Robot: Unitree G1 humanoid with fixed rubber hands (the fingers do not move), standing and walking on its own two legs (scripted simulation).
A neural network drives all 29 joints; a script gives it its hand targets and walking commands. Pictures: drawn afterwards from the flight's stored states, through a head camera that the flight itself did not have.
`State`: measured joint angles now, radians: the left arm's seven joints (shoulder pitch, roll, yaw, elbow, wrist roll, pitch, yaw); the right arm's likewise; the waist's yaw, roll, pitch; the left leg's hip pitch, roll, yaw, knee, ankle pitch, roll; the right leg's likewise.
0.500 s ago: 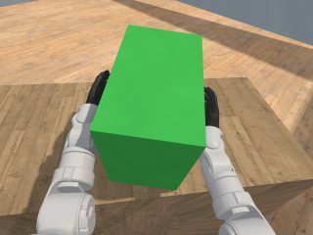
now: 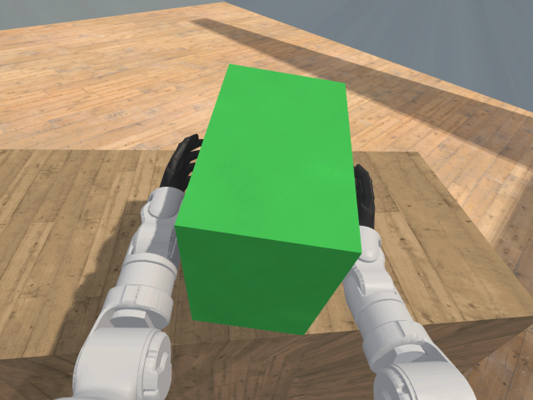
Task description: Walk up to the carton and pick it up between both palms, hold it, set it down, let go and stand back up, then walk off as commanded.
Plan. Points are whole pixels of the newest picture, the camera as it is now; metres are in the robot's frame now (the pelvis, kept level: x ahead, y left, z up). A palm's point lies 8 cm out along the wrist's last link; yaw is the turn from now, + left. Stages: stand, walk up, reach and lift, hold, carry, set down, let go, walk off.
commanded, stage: reach and lift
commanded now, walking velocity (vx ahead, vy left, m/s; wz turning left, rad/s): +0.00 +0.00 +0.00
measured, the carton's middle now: (267, 203) +0.41 +0.01 +0.11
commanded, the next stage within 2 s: hold in 1.86 s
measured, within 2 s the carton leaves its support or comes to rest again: neither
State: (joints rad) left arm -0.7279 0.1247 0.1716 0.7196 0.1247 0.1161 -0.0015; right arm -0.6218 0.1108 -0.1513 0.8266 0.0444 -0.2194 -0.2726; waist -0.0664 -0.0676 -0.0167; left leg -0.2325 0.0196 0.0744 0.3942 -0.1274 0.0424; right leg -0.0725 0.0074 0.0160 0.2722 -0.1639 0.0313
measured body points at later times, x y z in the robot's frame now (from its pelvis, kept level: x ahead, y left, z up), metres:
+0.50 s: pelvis -0.01 +0.00 +0.00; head -0.04 +0.04 +0.45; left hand +0.41 +0.15 +0.18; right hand +0.38 -0.13 +0.16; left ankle +0.06 +0.08 -0.75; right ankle -0.01 -0.15 -0.75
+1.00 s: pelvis -0.01 -0.01 +0.00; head -0.06 +0.01 +0.45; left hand +0.39 +0.14 +0.23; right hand +0.39 -0.14 +0.22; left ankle +0.06 +0.08 -0.75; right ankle -0.01 -0.15 -0.75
